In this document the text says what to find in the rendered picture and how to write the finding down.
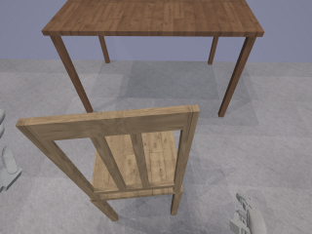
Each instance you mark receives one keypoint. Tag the chair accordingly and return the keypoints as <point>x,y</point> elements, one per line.
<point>135,150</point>

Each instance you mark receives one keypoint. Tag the right robot hand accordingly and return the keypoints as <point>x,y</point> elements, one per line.
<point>250,223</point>

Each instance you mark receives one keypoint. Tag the left robot hand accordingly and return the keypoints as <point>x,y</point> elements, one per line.
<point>10,173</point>

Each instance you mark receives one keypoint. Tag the table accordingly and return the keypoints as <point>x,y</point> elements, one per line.
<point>156,18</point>

